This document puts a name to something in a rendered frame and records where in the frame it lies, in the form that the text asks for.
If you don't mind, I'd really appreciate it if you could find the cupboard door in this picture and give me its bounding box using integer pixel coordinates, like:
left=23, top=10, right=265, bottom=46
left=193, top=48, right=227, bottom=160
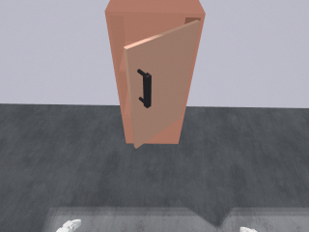
left=124, top=19, right=200, bottom=149

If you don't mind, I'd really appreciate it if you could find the robot left hand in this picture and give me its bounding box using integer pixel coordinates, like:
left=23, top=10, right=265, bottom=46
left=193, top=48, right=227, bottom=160
left=56, top=219, right=82, bottom=232

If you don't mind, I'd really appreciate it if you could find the handle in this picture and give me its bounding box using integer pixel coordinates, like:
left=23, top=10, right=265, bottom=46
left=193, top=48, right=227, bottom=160
left=137, top=69, right=152, bottom=108

